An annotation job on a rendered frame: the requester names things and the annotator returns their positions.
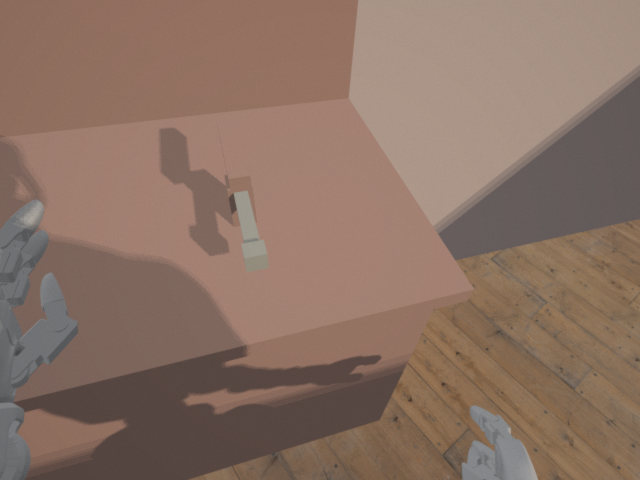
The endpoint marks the robot right hand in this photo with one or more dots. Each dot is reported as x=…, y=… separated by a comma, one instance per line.
x=510, y=461

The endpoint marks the tap lever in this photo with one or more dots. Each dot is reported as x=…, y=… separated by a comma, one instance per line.
x=254, y=250

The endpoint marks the left robot forearm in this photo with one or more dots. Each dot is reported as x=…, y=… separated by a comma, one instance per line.
x=15, y=455

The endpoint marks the counter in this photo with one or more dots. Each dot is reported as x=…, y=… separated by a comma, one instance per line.
x=134, y=122

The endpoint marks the robot left hand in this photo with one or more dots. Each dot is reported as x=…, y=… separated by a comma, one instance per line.
x=20, y=251

